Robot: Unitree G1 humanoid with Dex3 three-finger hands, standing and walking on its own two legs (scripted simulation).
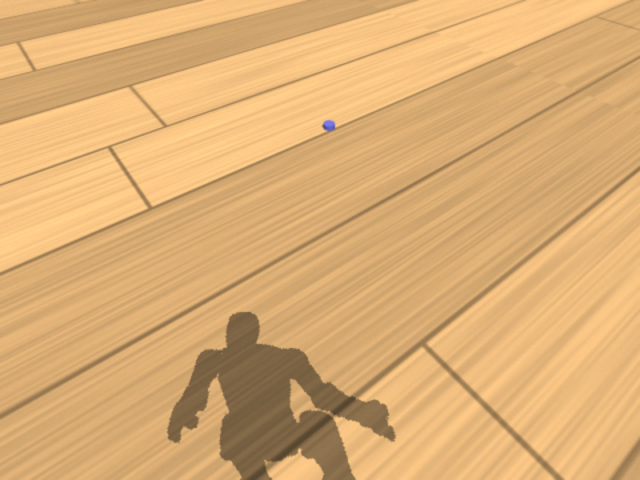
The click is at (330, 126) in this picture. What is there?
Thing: low tin
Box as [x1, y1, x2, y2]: [324, 120, 334, 130]
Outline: 324,122 325,129 331,130 334,128 333,121 327,120
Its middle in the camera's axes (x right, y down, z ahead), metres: +0.04 -0.64 +2.25
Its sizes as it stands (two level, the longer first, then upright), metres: 0.065 0.065 0.028
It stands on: the floor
